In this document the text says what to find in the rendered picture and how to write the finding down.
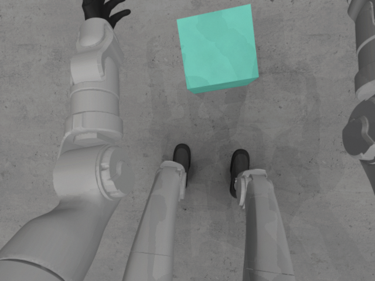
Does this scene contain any left robot thigh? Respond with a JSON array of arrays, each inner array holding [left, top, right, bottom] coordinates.
[[122, 166, 186, 281]]

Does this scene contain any robot right forearm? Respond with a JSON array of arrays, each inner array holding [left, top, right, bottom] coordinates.
[[347, 0, 375, 102]]

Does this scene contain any robot left hand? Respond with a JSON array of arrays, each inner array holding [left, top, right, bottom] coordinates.
[[82, 0, 131, 30]]

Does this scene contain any right robot upper arm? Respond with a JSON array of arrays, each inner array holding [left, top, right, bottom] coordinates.
[[342, 96, 375, 195]]

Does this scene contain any carton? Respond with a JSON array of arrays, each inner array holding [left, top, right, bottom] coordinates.
[[177, 4, 259, 94]]

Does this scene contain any robot left forearm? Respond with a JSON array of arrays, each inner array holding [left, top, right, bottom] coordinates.
[[53, 18, 124, 185]]

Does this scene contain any left robot upper arm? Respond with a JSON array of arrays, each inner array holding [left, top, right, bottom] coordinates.
[[0, 143, 135, 281]]

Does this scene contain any robot right foot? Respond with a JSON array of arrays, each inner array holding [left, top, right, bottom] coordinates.
[[230, 149, 250, 198]]

